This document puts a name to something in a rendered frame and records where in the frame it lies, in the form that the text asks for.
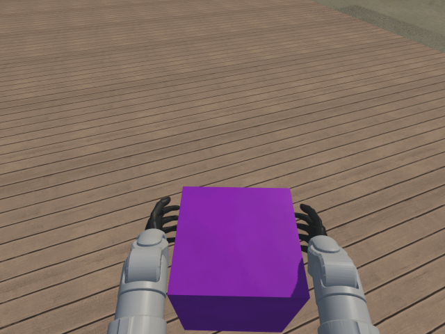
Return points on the robot right forearm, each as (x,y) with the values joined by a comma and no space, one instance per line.
(338,290)

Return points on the robot left forearm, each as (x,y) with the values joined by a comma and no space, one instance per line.
(142,290)

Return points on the right robot hand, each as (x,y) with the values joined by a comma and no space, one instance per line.
(314,227)

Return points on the carton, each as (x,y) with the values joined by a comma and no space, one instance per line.
(237,262)

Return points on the left robot hand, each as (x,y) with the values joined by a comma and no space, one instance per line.
(156,221)

